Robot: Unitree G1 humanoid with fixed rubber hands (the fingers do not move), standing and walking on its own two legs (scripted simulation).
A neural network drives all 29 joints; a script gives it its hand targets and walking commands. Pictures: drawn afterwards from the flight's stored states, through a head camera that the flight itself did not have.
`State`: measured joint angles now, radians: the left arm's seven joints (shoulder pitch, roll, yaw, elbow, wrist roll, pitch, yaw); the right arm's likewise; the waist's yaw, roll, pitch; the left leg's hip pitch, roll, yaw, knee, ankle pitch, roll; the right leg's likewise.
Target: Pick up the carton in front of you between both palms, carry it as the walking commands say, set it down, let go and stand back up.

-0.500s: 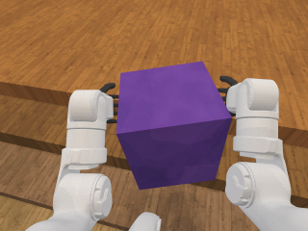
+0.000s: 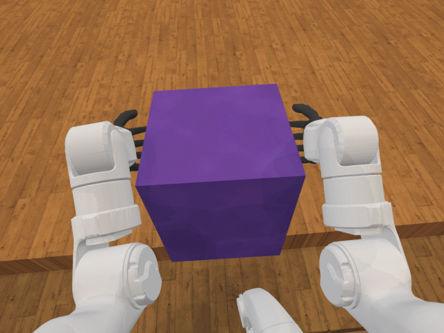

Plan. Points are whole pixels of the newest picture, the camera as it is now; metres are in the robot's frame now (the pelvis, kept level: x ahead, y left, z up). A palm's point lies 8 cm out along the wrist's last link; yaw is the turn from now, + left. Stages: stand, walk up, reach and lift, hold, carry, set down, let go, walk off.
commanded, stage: carry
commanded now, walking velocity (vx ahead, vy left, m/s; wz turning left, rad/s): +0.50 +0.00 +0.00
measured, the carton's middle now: (220, 178) +0.38 -0.04 +0.06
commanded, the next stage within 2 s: none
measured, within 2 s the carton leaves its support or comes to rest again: neither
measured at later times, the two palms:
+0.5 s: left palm out of the picture +0.68 +0.14 +0.33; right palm out of the picture +0.73 -0.15 +0.34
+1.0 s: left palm out of the picture +1.06 +0.14 +0.46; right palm out of the picture +1.03 -0.16 +0.47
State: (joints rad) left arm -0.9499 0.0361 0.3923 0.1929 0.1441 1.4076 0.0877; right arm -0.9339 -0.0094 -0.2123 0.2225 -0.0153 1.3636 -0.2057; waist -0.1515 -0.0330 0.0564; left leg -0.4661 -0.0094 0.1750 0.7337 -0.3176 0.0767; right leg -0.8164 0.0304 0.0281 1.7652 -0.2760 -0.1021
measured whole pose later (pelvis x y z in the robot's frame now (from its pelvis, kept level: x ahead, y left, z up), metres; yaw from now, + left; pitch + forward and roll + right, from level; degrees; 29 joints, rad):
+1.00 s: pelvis +0.65 +0.02 +0.29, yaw -1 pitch +3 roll +1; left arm -1.00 0.06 0.35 0.22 0.14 1.44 0.13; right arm -1.03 0.02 -0.28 0.23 -0.06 1.35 -0.24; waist -0.10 -0.01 0.06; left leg -0.46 -0.01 0.20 0.66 -0.25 0.11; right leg -0.83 -0.03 -0.01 1.44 -0.35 -0.09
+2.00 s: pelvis +1.24 +0.00 +0.32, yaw +0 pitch +5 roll +0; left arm -0.31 -0.17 0.17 -0.25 0.15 1.26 0.17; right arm -0.33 0.17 -0.16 -0.26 -0.15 1.21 -0.13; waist 0.00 0.00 -0.08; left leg -0.09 0.06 0.17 0.32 -0.30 -0.01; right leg -0.51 -0.06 -0.14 0.52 -0.16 0.02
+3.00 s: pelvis +1.86 -0.01 +0.30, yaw +1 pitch +3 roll -1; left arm -0.30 -0.16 0.14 -0.25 0.14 1.24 0.19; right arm -0.30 0.15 -0.14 -0.26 -0.14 1.19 -0.13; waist 0.01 0.04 -0.09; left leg -0.11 0.11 0.16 0.64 -0.48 -0.05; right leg -0.45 -0.03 -0.23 0.46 -0.07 -0.06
